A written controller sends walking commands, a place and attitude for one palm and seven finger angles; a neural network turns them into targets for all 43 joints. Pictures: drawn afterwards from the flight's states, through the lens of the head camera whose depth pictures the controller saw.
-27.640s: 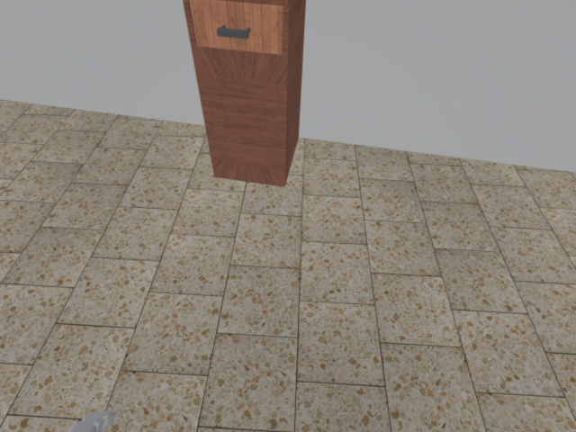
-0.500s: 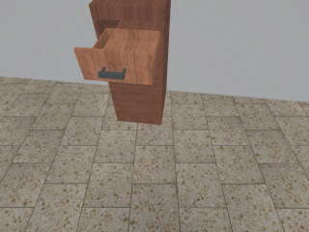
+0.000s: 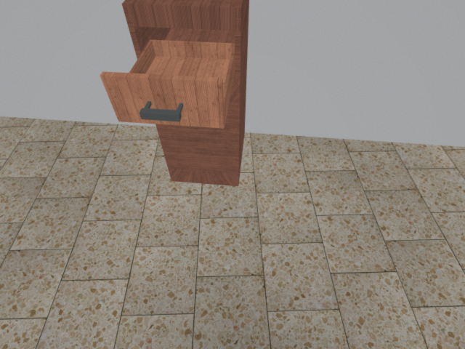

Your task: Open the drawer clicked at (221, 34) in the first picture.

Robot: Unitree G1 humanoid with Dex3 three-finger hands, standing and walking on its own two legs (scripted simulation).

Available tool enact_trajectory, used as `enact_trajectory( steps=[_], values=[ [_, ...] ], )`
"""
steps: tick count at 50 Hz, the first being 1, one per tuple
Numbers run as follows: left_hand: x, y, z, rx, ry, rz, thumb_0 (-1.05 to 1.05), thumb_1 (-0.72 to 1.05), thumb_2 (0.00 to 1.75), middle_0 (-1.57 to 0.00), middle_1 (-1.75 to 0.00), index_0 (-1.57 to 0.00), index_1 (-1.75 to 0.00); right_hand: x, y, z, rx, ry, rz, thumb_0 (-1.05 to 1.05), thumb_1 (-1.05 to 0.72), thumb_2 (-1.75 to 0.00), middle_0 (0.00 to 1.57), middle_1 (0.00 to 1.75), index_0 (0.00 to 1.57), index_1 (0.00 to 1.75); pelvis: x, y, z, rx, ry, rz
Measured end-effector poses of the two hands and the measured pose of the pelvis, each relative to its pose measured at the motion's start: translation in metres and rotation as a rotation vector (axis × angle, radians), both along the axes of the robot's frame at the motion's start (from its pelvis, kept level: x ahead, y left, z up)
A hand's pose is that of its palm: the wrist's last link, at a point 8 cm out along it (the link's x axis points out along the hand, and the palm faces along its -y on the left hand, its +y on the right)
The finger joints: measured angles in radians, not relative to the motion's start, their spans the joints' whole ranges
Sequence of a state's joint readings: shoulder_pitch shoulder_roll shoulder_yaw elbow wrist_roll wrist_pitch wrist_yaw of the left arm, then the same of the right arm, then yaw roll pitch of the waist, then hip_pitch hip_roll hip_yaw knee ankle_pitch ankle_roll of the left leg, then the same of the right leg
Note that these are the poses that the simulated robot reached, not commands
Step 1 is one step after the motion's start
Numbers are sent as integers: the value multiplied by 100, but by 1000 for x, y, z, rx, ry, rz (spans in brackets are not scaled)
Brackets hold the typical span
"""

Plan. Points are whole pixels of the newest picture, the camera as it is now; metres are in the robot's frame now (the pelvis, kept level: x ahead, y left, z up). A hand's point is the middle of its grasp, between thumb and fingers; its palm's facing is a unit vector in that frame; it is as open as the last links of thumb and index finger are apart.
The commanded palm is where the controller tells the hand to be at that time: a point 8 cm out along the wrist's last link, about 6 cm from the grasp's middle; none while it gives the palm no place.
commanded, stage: look to check the result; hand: left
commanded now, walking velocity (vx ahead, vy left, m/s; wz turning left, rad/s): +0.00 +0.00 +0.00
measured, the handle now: (162, 110) +0.71 +0.23 -0.02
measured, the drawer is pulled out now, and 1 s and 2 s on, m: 0.30 0.30 0.30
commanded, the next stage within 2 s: stand and wait in 0.48 s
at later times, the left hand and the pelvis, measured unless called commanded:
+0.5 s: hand out of the picture +0.09 +0.22 -0.16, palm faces +0.00 -0.95 -0.32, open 7.4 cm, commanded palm none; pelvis +0.02 -0.01 +0.00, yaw +0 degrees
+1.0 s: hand out of the picture +0.13 +0.24 -0.15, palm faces -0.02 -0.94 -0.34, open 7.4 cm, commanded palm none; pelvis +0.03 -0.01 +0.00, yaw +0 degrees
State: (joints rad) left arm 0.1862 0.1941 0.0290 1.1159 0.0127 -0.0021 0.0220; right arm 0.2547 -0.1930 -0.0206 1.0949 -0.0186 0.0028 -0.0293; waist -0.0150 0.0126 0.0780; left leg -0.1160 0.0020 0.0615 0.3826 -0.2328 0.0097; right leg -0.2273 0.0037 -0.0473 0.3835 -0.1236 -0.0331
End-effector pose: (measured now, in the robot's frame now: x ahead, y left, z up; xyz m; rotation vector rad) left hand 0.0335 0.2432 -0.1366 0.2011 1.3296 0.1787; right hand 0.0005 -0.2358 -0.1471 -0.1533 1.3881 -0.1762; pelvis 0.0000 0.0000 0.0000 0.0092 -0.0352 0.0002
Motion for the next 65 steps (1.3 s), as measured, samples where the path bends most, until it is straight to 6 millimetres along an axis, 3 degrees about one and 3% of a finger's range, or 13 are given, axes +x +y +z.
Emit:
enact_trajectory(
  steps=[11, 25, 39, 49, 65],
  values=[
    [17, 12, 7, 42, -8, -12, 1, 91, 90, -20, -30, -20, -30, 24, -20, 4, -30, -18, 21, 0, -91, -89, 20, 30, 20, 30, 7, -5, 2, -3, 2, 1],
    [53, 25, 16, 81, -63, -39, 1, 91, 90, -20, -30, -20, -30, 51, -45, 11, -72, -47, 40, 0, -91, -89, 21, 30, 20, 30, 17, -10, 3, -6, 8, 3],
    [81, 31, 21, 94, -101, -63, 1, 91, 90, -20, -30, -20, -30, 72, -60, 19, -108, -74, 51, 0, -91, -89, 21, 30, 20, 30, 26, -10, 4, -9, 12, 2],
    [89, 36, 23, 100, -108, -68, 1, 91, 90, -20, -30, -20, -30, 82, -61, 21, -116, -82, 60, 0, -91, -89, 21, 30, 20, 30, 31, -8, 5, -10, 12, 2],
    [86, 41, 22, 99, -90, -63, 1, 91, 90, -20, -30, -20, -30, 88, -57, 23, -116, -81, 68, 0, -91, -89, 21, 30, 20, 30, 34, -5, 5, -11, 13, 4]
  ],
)
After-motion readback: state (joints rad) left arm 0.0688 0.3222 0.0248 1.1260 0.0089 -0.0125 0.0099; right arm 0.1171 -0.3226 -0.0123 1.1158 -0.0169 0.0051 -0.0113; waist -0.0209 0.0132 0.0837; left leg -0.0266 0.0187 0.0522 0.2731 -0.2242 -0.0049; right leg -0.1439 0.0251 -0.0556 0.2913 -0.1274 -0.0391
